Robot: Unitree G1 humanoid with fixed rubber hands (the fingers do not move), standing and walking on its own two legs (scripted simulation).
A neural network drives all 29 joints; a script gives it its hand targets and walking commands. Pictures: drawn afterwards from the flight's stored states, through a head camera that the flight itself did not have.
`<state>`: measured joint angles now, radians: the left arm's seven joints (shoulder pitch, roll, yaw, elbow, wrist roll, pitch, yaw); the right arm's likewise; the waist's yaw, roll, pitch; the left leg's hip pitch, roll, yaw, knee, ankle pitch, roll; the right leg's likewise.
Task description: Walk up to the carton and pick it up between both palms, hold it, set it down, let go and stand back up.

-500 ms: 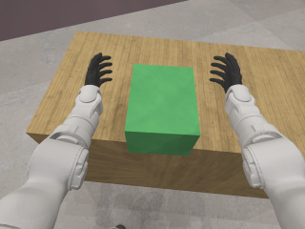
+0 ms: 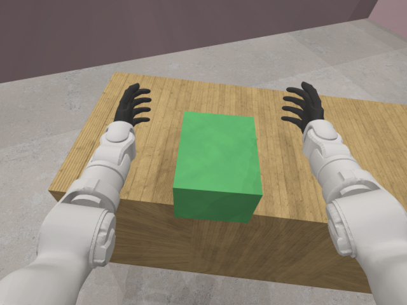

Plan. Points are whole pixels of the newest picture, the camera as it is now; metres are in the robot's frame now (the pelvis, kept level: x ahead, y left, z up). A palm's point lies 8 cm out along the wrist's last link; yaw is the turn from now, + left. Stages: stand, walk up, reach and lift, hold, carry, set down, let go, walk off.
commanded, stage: set down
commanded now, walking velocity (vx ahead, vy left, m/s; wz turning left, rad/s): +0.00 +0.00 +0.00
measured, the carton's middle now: (215, 165) +0.46 -0.01 -0.04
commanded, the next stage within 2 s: none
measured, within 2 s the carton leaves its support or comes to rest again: neither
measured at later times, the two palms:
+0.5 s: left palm (129, 164) +0.37 +0.17 +0.06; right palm (310, 169) +0.38 -0.19 +0.07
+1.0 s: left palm (121, 213) +0.29 +0.18 +0.01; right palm (316, 222) +0.29 -0.20 +0.02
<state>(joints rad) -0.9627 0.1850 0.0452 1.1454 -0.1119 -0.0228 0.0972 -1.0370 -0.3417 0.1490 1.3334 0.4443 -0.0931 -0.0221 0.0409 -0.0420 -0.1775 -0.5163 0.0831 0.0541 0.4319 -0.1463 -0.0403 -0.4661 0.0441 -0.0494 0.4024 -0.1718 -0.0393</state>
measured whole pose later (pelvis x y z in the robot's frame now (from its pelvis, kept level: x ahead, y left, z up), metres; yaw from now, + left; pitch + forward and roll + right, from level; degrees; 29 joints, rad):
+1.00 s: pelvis +0.01 +0.00 +0.01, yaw +0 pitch +1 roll +0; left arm -0.10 0.07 0.03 0.54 -0.02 -0.17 0.11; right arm -0.16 -0.21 0.06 0.71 0.26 -0.30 0.00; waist 0.00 -0.05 -0.02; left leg -0.20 0.06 0.07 0.35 -0.16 -0.03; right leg -0.18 0.02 -0.03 0.38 -0.22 -0.04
